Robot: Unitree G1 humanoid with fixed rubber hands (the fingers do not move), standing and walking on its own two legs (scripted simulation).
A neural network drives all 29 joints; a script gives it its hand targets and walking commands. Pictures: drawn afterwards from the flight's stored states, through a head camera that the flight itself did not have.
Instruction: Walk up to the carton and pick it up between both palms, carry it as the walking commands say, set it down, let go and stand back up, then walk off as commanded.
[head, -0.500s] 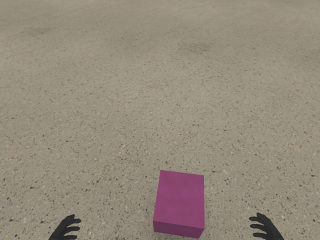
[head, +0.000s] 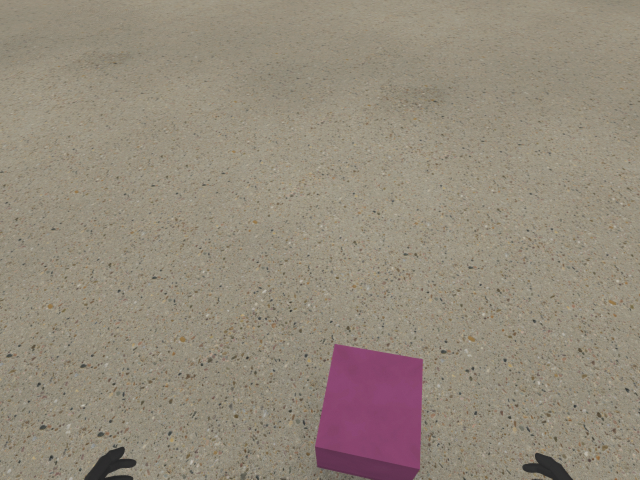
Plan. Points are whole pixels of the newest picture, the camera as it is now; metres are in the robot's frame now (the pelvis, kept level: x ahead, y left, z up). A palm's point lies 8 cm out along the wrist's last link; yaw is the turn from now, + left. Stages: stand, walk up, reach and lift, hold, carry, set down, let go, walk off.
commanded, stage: stand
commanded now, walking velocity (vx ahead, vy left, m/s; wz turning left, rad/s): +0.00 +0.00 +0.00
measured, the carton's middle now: (370, 413) +0.44 -0.11 -0.67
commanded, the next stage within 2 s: walk off in 1.22 s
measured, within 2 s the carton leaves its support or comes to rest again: neither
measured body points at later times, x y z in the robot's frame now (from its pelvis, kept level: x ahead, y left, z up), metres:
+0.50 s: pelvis -0.02 +0.00 +0.01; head -0.02 -0.02 +0.46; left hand +0.09 +0.31 -0.10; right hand +0.09 -0.31 -0.11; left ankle -0.09 +0.12 -0.74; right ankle +0.00 -0.09 -0.74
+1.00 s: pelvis -0.02 +0.00 +0.01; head -0.03 -0.01 +0.46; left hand +0.08 +0.31 -0.10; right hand +0.07 -0.32 -0.11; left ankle -0.09 +0.12 -0.74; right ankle +0.00 -0.09 -0.74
